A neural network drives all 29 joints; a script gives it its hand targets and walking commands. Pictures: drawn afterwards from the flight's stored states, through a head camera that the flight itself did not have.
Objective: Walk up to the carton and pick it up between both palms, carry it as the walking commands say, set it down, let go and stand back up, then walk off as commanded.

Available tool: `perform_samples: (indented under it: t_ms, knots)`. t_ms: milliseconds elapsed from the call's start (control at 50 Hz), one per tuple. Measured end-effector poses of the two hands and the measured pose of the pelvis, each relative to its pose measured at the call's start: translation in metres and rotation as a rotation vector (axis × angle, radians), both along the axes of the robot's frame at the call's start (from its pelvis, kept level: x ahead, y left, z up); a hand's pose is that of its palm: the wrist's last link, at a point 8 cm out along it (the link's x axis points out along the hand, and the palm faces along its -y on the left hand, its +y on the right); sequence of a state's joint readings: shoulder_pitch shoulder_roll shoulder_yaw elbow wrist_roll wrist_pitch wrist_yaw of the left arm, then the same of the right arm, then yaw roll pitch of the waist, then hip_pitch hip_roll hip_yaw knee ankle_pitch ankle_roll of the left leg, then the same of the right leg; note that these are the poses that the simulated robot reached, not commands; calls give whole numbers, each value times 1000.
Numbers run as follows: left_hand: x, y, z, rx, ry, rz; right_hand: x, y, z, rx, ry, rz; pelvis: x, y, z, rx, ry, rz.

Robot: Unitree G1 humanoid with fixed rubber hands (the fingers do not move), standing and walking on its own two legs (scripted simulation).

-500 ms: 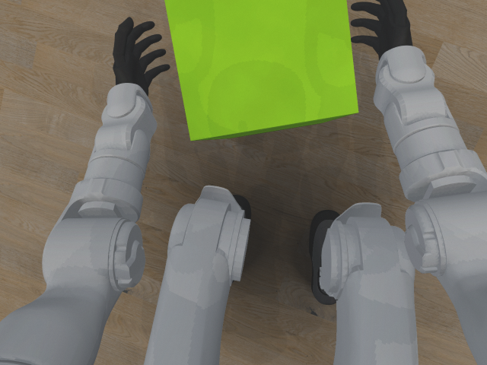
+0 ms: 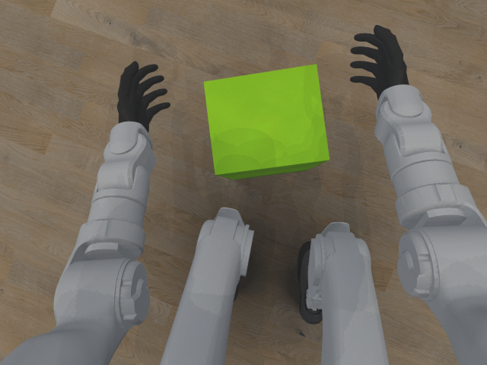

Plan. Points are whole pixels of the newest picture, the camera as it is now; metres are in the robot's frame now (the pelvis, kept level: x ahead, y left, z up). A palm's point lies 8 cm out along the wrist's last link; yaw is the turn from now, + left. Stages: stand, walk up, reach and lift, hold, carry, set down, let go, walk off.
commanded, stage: set down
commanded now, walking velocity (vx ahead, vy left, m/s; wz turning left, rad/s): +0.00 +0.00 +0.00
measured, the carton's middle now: (265, 135) +0.47 +0.05 -0.33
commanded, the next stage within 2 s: let go in 0.74 s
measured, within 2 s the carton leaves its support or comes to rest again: neither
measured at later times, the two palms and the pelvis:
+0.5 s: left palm (61, 88) +0.43 +0.24 +0.04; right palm (463, 26) +0.52 -0.13 +0.04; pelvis +0.03 +0.00 +0.14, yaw +0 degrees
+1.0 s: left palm (0, 99) +0.40 +0.24 +0.11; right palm out of the picture +0.47 -0.15 +0.10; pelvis +0.06 +0.00 +0.22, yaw +0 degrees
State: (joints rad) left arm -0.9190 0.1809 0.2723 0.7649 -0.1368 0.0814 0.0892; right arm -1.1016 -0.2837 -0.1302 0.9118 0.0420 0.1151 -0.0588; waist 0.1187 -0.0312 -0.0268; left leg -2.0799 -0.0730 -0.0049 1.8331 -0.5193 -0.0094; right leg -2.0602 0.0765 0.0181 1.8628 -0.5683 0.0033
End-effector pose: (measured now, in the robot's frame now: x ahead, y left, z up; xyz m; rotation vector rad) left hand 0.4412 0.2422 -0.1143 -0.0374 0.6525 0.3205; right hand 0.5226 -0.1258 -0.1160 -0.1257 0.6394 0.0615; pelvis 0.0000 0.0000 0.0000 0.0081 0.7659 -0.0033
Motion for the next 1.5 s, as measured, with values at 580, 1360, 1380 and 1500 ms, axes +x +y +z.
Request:
perform_samples:
  t_ms: [580, 1360, 1380, 1500]
  knots:
    - [-7, 1, 182, 15, -18, -16, -1, -6, 177, -5, -11, 9, 31, -4, 158, 0, -22, 1]
    - [-142, 0, 327, 83, 165, -278, -173, -66, 310, -85, 105, -107, 106, 11, 286, -8, -487, -5]
    - [-147, -1, 331, 83, 165, -276, -179, -68, 314, -84, 105, -106, 108, 11, 289, -8, -515, -6]
    - [-169, -8, 346, 77, 162, -265, -209, -85, 336, -85, 110, -111, 117, 5, 301, -10, -665, -4]
